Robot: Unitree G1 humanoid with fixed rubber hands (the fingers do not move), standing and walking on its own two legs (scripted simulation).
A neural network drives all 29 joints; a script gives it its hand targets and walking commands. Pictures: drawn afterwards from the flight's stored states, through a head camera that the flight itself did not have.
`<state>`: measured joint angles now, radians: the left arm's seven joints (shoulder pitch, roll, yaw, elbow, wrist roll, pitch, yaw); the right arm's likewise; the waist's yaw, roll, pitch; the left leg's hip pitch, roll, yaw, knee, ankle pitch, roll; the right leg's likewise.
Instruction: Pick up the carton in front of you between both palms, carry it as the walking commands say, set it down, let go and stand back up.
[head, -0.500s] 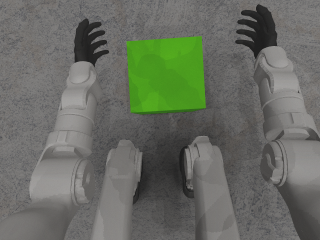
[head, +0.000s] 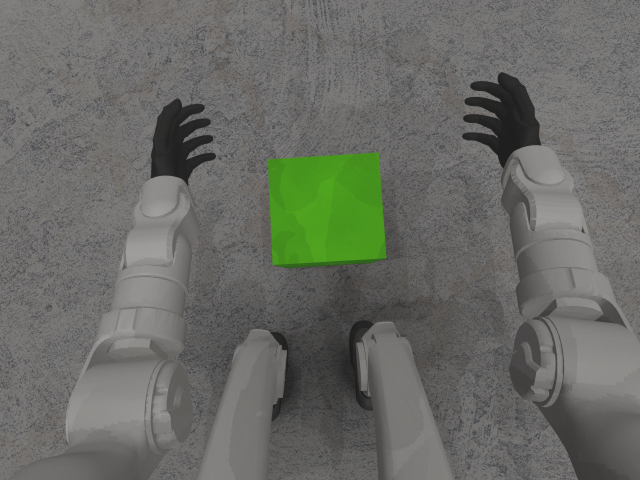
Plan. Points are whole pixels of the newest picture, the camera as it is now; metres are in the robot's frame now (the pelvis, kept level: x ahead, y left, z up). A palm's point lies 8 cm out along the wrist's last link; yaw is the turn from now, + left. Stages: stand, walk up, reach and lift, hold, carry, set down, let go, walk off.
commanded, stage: let go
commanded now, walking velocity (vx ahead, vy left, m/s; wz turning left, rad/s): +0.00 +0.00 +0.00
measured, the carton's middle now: (326, 218) +0.46 -0.02 -0.49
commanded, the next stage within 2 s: stand in 1.24 s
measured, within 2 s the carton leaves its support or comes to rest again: neither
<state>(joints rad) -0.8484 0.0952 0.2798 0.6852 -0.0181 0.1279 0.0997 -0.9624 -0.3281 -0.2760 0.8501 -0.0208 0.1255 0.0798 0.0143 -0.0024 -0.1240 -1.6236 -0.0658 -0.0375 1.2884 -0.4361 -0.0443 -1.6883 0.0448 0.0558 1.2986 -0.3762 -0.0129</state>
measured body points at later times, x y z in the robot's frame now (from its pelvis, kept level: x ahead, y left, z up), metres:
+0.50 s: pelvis +0.07 +0.01 +0.12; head +0.24 -0.01 +0.53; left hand +0.37 +0.22 +0.02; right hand +0.36 -0.24 +0.01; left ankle +0.06 +0.13 -0.58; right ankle +0.08 -0.10 -0.58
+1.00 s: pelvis +0.09 +0.02 +0.16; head +0.11 +0.02 +0.61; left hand +0.28 +0.25 +0.09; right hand +0.25 -0.22 +0.09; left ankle +0.06 +0.13 -0.58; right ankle +0.08 -0.10 -0.58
